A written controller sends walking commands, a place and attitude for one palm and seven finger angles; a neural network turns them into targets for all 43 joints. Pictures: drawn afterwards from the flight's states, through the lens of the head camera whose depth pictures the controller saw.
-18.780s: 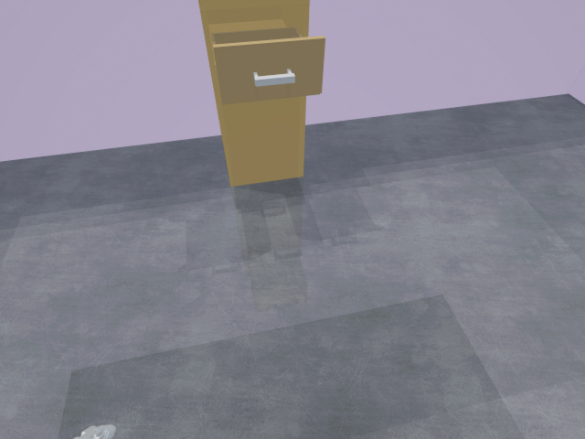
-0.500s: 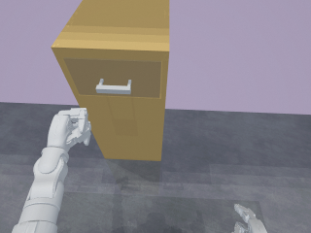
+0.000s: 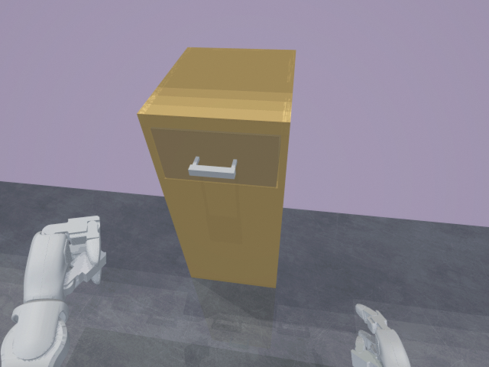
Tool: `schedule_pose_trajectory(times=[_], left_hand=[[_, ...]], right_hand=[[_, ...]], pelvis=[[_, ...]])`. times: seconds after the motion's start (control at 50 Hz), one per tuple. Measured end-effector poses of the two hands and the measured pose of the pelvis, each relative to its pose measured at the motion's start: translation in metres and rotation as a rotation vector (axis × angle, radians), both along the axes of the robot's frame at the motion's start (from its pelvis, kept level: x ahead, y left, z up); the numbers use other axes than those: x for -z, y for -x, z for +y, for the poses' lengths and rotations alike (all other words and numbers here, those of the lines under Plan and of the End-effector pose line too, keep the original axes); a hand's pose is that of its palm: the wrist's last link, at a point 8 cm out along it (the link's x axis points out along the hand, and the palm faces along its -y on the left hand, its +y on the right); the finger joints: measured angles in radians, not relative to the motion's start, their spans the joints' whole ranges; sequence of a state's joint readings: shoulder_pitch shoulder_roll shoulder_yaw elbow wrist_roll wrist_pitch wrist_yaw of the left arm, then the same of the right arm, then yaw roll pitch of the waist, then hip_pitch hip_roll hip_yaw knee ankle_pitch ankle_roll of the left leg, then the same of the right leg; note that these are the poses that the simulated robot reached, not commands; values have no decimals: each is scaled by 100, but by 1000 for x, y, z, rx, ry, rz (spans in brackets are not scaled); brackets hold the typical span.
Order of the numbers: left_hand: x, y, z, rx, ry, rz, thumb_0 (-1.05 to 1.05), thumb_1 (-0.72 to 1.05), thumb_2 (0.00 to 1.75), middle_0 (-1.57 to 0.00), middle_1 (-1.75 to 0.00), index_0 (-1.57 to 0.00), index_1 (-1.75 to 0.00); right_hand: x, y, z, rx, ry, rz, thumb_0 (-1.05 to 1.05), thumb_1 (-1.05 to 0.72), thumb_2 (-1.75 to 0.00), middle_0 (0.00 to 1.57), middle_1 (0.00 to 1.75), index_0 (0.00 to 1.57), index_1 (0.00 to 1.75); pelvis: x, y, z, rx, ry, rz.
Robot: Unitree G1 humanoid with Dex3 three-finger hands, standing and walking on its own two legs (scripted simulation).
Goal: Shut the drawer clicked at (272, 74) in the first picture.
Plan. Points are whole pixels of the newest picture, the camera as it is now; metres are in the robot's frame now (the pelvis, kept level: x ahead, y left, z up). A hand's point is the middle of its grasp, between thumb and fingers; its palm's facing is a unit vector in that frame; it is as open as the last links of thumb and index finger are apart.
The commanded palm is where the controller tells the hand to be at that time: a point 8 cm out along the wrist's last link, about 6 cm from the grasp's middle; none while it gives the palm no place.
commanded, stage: draw the hand back to the body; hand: left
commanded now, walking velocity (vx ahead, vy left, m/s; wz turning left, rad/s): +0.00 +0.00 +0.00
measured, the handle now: (213, 166) +0.61 +0.16 -0.05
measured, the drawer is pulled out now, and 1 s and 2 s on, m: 0.00 0.00 0.00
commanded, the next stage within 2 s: step back with the hand held close in 0.32 s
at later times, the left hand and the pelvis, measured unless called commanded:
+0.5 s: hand (68, 284) +0.16 +0.23 +0.16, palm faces +0.41 -0.82 -0.40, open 3.3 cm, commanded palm +0.11 +0.27 +0.17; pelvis -0.02 -0.01 +0.00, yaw +0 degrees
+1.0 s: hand (37, 315) +0.13 +0.25 +0.15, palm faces +0.36 -0.79 -0.49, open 3.3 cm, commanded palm +0.07 +0.29 +0.17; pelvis -0.06 +0.01 -0.01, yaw +0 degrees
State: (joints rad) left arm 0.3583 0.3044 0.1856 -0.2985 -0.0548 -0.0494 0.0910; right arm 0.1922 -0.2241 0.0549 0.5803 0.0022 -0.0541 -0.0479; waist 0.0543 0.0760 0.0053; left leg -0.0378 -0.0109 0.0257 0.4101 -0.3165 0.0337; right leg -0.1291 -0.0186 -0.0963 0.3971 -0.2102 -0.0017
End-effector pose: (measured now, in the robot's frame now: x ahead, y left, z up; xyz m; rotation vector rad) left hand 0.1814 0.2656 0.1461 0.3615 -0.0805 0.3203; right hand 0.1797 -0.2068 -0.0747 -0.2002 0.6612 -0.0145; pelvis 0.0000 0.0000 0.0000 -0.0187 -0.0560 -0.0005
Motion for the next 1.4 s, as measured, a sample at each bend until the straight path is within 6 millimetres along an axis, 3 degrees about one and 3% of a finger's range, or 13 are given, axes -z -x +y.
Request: schedule_pose_trajectory(times=[0.18,0.24,0.46,0.56,0.68,0.9,1.06,1.4], left_hand=[[-34,50,9,-71,-120,-75,2,89,90,-140,-160,-141,-160],[-38,59,9,-90,-133,-89,2,89,90,-140,-160,-141,-160],[-27,60,-2,-74,-92,-83,2,89,90,-141,-160,-141,-160],[-33,58,2,-57,-144,-107,2,89,90,-141,-160,-141,-160],[-26,59,6,-18,-166,-48,2,89,90,-140,-160,-141,-160],[-31,80,19,-7,-221,-57,2,89,90,-140,-160,-141,-160],[-26,98,19,-4,-215,-99,2,89,90,-141,-160,-141,-160],[-30,119,18,1,-283,-176,2,89,90,-141,-160,-141,-160]], right_hand=[[1,9,-9,7,6,-24,1,-91,-89,21,30,20,30],[2,11,-11,7,8,-31,1,-91,-89,21,30,20,30],[1,25,-19,25,16,-50,1,-91,-89,21,30,20,30],[1,35,-26,54,29,-8,1,-91,-89,21,30,20,30],[8,52,-37,110,67,74,1,-91,-89,21,30,20,30],[10,66,-26,138,71,85,1,-91,-89,20,30,20,30],[3,72,-15,105,62,23,1,-91,-89,21,30,20,30],[11,107,-29,106,112,60,1,-90,-89,21,30,20,30]], pelvis=[[1,4,-4,-1,0,-19],[1,8,-6,-4,-1,-26],[1,18,-13,1,-5,-38],[1,23,-14,-10,4,9],[1,31,-6,-11,-2,58],[6,51,5,-6,-19,68],[11,70,6,-5,-13,69],[20,89,-1,-33,-11,66]])
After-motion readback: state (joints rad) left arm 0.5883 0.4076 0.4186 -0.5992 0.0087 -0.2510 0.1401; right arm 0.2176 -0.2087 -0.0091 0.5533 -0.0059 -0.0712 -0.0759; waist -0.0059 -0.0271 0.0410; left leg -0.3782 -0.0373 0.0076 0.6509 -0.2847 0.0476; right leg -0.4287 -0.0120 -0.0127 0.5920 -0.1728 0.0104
